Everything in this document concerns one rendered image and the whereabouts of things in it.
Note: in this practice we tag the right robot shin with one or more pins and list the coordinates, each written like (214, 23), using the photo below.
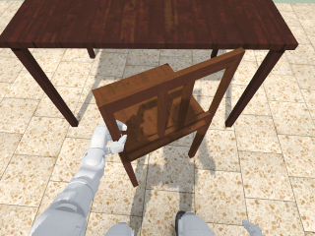
(189, 213)

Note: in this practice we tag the left robot hand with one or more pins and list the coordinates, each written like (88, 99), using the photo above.
(101, 136)

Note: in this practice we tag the table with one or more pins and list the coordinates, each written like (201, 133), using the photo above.
(148, 24)

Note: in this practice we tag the left robot forearm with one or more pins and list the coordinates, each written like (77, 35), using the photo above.
(80, 191)

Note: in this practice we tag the chair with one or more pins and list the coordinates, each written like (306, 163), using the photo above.
(158, 107)

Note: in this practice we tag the right robot hand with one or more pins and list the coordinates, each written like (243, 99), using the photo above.
(252, 229)

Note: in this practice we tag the robot left upper arm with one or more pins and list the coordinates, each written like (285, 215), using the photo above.
(55, 222)

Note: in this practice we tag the robot right thigh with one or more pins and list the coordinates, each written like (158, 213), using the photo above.
(193, 225)

